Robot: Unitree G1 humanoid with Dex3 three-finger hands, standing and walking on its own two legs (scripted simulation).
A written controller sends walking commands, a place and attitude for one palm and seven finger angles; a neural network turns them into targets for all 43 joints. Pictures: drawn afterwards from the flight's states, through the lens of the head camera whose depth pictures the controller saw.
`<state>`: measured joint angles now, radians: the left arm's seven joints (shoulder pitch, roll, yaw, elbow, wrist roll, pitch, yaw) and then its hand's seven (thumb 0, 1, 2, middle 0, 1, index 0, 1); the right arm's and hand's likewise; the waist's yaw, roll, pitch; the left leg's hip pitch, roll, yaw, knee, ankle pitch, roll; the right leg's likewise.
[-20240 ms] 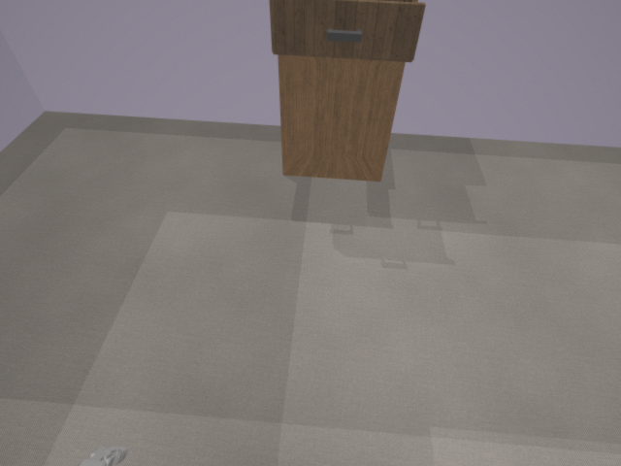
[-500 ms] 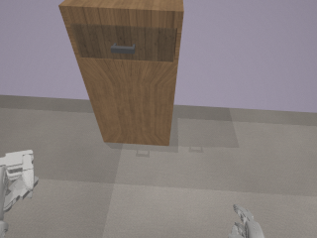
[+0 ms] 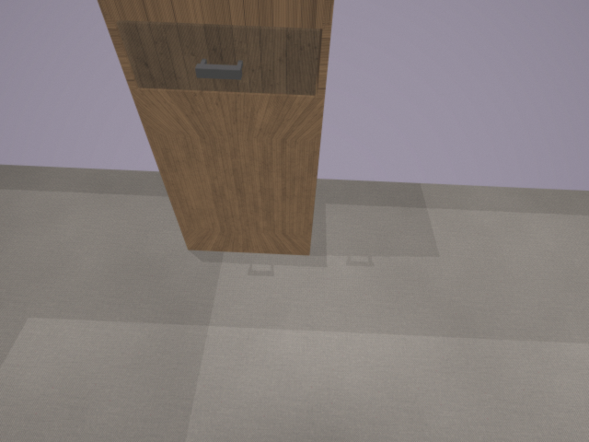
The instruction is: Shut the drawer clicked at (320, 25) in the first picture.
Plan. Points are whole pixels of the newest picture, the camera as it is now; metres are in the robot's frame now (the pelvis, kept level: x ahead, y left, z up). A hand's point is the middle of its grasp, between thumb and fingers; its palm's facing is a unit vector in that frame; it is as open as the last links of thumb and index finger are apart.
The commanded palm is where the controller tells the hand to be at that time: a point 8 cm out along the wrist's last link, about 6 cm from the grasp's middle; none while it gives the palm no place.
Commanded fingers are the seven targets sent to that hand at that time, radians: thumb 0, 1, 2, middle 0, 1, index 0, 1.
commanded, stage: let the arm hang, fingers relaxed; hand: left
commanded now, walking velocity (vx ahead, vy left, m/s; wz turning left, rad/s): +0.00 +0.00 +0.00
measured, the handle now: (220, 67) +0.89 +0.20 +0.05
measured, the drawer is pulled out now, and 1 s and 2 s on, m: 0.00 0.00 0.00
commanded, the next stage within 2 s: look to check the result in 0.82 s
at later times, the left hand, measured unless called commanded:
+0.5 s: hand out of the picture +0.01 +0.17 -0.16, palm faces +0.01 -0.97 -0.23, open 7.0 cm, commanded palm none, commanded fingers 0.00 0.90 0.90 -0.20 -0.30 -0.20 -0.30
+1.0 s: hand out of the picture +0.02 +0.13 -0.16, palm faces +0.03 -0.98 -0.18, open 7.4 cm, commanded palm none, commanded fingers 0.00 0.90 0.90 -0.20 -0.30 -0.20 -0.30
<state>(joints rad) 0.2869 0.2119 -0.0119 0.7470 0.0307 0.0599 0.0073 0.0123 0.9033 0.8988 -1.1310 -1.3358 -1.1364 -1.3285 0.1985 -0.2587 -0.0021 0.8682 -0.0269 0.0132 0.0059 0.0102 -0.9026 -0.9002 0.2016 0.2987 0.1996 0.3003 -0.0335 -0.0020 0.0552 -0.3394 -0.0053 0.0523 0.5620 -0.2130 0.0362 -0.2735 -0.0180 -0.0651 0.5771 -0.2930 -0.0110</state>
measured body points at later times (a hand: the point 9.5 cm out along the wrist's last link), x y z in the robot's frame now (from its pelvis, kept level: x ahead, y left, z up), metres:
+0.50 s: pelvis +0.02 -0.01 +0.01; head +0.03 -0.03 +0.46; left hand +0.01 +0.22 -0.14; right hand +0.00 -0.22 -0.16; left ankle +0.05 +0.10 -0.73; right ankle +0.01 -0.11 -0.73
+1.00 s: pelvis +0.04 -0.03 +0.01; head +0.05 -0.04 +0.46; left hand +0.02 +0.19 -0.15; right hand +0.01 -0.23 -0.16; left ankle +0.05 +0.10 -0.73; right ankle +0.01 -0.11 -0.73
